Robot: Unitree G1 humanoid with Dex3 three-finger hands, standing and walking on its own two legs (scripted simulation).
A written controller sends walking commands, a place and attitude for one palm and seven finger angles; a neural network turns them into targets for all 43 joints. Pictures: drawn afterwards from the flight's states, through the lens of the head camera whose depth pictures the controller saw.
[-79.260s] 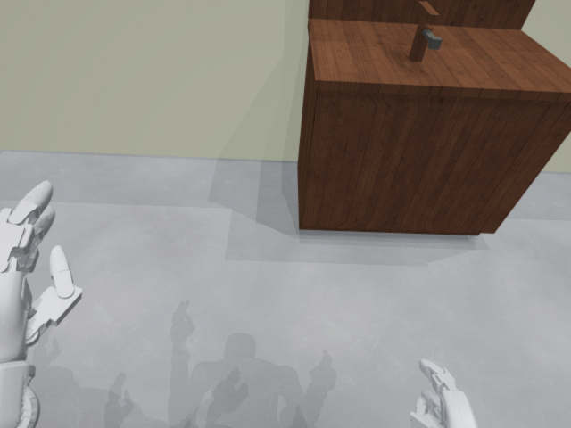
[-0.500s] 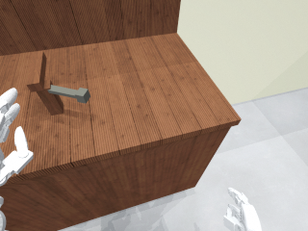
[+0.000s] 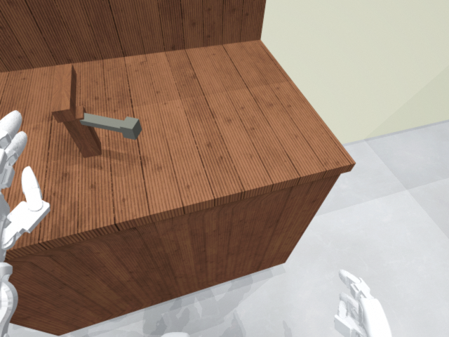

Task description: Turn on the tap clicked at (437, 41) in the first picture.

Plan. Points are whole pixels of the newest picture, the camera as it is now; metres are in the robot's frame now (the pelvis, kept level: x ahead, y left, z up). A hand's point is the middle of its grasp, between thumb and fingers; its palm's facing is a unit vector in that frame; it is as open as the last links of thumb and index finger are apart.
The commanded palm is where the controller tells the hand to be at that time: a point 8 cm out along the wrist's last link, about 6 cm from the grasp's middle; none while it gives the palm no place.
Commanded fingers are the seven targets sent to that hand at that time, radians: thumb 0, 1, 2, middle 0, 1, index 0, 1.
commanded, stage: come to a stop and stand still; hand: left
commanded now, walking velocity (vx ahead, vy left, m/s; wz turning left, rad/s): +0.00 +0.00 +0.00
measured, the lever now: (131, 128) +0.43 +0.22 +0.11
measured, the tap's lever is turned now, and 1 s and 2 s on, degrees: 59 59 59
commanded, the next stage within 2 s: look again from close up in 0.90 s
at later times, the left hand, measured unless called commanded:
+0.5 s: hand (4, 232) +0.20 +0.29 +0.16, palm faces +0.43 -0.85 -0.32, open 7.4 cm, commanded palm +0.14 +0.33 +0.18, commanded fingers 0.00 0.90 0.90 -0.20 -0.30 -0.20 -0.30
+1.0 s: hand (11, 206) +0.23 +0.29 +0.17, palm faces +0.41 -0.84 -0.35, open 7.4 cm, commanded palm +0.17 +0.32 +0.18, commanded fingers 0.00 0.90 0.90 -0.20 -0.30 -0.20 -0.30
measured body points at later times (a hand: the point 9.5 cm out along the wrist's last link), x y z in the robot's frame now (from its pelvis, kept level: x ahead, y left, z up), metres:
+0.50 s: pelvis -0.01 +0.04 +0.01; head -0.01 +0.06 +0.46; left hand +0.17 +0.33 +0.18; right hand +0.17 -0.16 -0.06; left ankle +0.04 +0.12 -0.73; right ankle +0.02 -0.09 -0.73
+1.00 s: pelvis +0.02 +0.04 +0.01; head +0.04 +0.06 +0.46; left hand +0.20 +0.33 +0.19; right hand +0.21 -0.18 -0.06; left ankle +0.04 +0.12 -0.73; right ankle +0.02 -0.09 -0.73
